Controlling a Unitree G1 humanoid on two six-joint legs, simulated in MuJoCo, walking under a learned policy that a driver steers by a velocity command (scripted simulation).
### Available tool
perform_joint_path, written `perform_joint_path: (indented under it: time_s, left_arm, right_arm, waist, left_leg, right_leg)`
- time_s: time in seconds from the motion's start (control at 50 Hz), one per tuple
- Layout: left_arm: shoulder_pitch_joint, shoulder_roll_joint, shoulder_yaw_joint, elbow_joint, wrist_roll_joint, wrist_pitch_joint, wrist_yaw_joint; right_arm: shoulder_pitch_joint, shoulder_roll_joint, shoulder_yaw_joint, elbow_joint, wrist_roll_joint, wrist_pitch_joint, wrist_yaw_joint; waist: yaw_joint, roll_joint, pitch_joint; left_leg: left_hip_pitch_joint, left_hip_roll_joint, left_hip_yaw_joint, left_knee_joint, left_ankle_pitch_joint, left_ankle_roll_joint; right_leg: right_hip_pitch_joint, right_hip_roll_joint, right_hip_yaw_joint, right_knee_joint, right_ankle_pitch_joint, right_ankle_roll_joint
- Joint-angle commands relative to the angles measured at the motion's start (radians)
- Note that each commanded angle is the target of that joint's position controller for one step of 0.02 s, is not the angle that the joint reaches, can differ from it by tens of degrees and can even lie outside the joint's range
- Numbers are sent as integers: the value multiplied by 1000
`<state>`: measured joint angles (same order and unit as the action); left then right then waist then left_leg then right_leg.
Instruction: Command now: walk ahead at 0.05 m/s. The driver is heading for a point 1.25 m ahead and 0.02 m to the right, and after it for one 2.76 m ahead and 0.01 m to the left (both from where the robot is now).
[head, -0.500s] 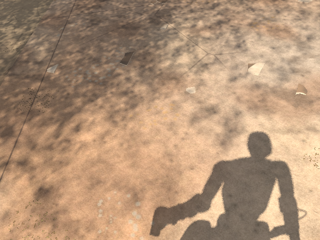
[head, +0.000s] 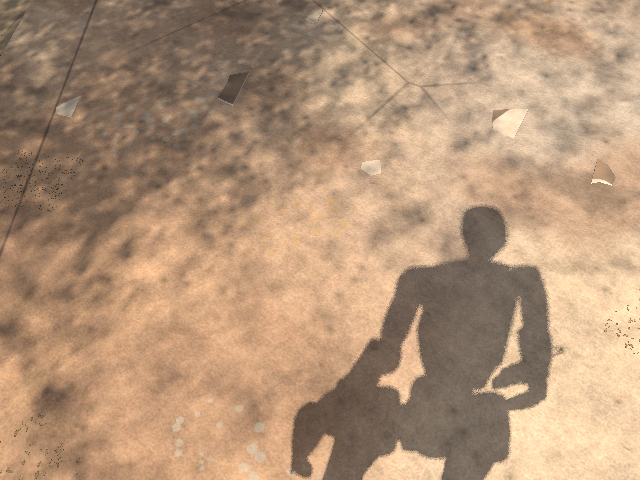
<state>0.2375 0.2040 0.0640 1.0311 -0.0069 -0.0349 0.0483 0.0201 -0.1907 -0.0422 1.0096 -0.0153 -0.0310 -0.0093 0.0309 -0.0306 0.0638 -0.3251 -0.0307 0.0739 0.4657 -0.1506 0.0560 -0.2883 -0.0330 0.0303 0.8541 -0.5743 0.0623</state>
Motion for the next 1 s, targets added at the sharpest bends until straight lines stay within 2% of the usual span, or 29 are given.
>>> perform_joint_path:
  time_s: [0.02,0.04,0.08,0.1,0.12,0.14,0.16,0.18,0.22,0.26,0.42,0.44,0.48,0.5,0.54,0.58,0.62,0.66,0.68,0.7,0.72,0.74,0.76,0.78,0.8,0.84,0.88,0.94,1.0]
  left_arm:
    - [78,45,10,-11,5,22,9]
    - [89,34,6,6,6,25,5]
    - [90,33,2,32,17,34,-7]
    - [51,71,5,18,30,42,-11]
    - [3,112,8,-4,28,49,-9]
    - [-35,161,19,6,11,48,-7]
    - [-55,124,14,4,4,40,-7]
    - [-55,103,9,12,11,32,-6]
    - [-60,111,13,21,16,17,-7]
    - [-46,110,11,36,12,13,-9]
    - [-65,117,4,53,8,20,-9]
    - [-42,110,3,66,7,22,-9]
    - [-37,116,6,71,-4,25,-8]
    - [-44,112,4,62,-6,22,-7]
    - [-65,92,-4,37,-10,-1,-8]
    - [-89,64,-12,11,-12,-31,-20]
    - [-94,70,-11,1,-14,-48,-34]
    - [-13,61,-13,26,-17,-57,-44]
    - [71,64,-9,61,-19,-59,-44]
    - [162,112,8,99,-12,-57,-40]
    - [294,218,37,127,-17,-60,-40]
    - [328,231,34,124,-5,-71,-49]
    - [279,161,14,108,3,-83,-48]
    - [245,130,5,90,3,-90,-50]
    - [216,131,1,77,-1,-91,-55]
    - [197,86,-18,64,3,-77,-55]
    - [204,94,-22,54,10,-65,-46]
    - [197,143,-15,32,15,-64,-31]
    - [251,164,-4,47,1,-70,-29]
  right_arm:
    - [-45,-109,-6,-45,-9,-11,-13]
    - [-57,-124,-7,-46,-7,-8,-18]
    - [-52,-133,-6,-38,16,-1,-17]
    - [-20,-124,-3,-27,24,-2,-12]
    - [0,-123,-2,-20,17,-1,-9]
    - [27,-111,-5,-20,8,5,-13]
    - [25,-126,-7,-8,2,5,-18]
    - [36,-128,-8,0,8,2,-20]
    - [65,-124,-8,14,18,-1,-23]
    - [80,-123,-9,22,18,-1,-19]
    - [87,-137,-12,41,17,16,-19]
    - [106,-131,-11,54,18,18,-19]
    - [118,-152,-21,62,30,24,-20]
    - [123,-162,-25,61,33,23,-21]
    - [168,-181,-30,65,41,6,-20]
    - [250,-225,-42,83,45,-16,-15]
    - [240,-231,-44,71,36,-37,-11]
    - [140,-224,-41,30,48,-43,-3]
    - [56,-216,-38,1,57,-38,1]
    - [10,-177,-28,-25,54,-38,5]
    - [-26,-115,-12,-65,45,-50,6]
    - [-44,-137,-17,-83,42,-65,3]
    - [-10,-150,-22,-69,53,-76,11]
    - [30,-140,-18,-50,62,-82,22]
    - [35,-140,-20,-44,59,-86,26]
    - [12,-137,-27,-49,50,-83,34]
    - [-22,-101,-19,-63,43,-72,42]
    - [-158,-63,1,-118,41,-62,44]
    - [-223,-88,2,-157,49,-58,51]
  waist:
    - [27,127,-172]
    - [44,123,-181]
    - [65,104,-170]
    - [46,69,-145]
    - [10,29,-98]
    - [-37,-79,-47]
    - [-20,-47,-26]
    - [-17,-26,-22]
    - [-20,-20,-45]
    - [-20,-7,-82]
    - [-28,30,-96]
    - [-26,32,-117]
    - [-33,36,-77]
    - [-40,47,-31]
    - [-59,106,43]
    - [-74,200,46]
    - [-60,187,37]
    - [6,163,23]
    - [62,140,24]
    - [94,48,4]
    - [119,-210,-38]
    - [126,-254,-21]
    - [79,-128,4]
    - [50,-95,-4]
    - [32,-63,3]
    - [15,-51,17]
    - [14,-59,23]
    - [34,-60,72]
    - [38,-76,101]
  left_leg:
    - [153,273,-284,-144,330,173]
    - [106,256,-258,-140,319,160]
    - [34,197,-196,-141,154,110]
    - [3,166,-177,-153,-13,61]
    - [-21,127,-142,-158,-181,23]
    - [33,68,-85,-165,-210,-5]
    - [67,66,-89,-137,-172,-14]
    - [67,65,-90,-119,-116,-5]
    - [94,63,-76,-72,69,9]
    - [132,68,-74,-50,159,17]
    - [190,75,-76,-29,219,15]
    - [199,64,-65,-29,126,17]
    - [160,48,-63,-23,-233,37]
    - [121,64,-95,-44,-409,53]
    - [112,150,-234,-120,-580,105]
    - [185,302,-476,-225,-628,192]
    - [161,359,-557,-244,-543,221]
    - [69,319,-442,-217,-446,174]
    - [-62,246,-317,-169,-378,124]
    - [-198,158,-188,-7,-262,66]
    - [-358,17,8,326,-212,-14]
    - [-521,-10,-41,538,-400,-23]
    - [-600,48,-111,674,-374,-8]
    - [-625,75,-119,719,-296,9]
    - [-638,105,-109,707,-226,15]
    - [-576,139,-85,621,-137,8]
    - [-509,130,-47,517,-60,-16]
    - [-358,85,3,258,90,-32]
    - [-283,69,7,130,164,-12]
  right_leg:
    - [-10,-47,28,-136,25,7]
    - [75,-37,9,-216,151,-2]
    - [214,-6,-26,-403,417,-28]
    - [241,-33,5,-449,489,-46]
    - [213,-68,30,-471,464,-70]
    - [88,-48,13,-448,328,-98]
    - [63,-31,2,-456,297,-98]
    - [79,-32,0,-461,344,-84]
    - [108,-35,5,-459,474,-73]
    - [127,-33,0,-446,535,-75]
    - [113,-25,-9,-449,560,-77]
    - [123,-15,-21,-454,472,-80]
    - [63,12,-42,-422,179,-107]
    - [6,14,-38,-404,51,-121]
    - [-118,17,-46,-323,-7,-133]
    - [-212,34,-85,-170,92,-135]
    - [-201,8,-50,-107,84,-158]
    - [-51,-4,-57,-250,119,-186]
    - [144,11,-74,-404,209,-198]
    - [317,-41,36,-469,242,-208]
    - [456,-230,366,-621,159,-289]
    - [519,-353,597,-666,239,-369]
    - [543,-346,532,-625,343,-356]
    - [553,-307,427,-611,435,-321]
    - [541,-286,346,-624,509,-292]
    - [469,-241,213,-658,638,-251]
    - [396,-205,133,-694,677,-245]
    - [239,-155,43,-758,649,-233]
    - [244,-186,25,-798,639,-232]
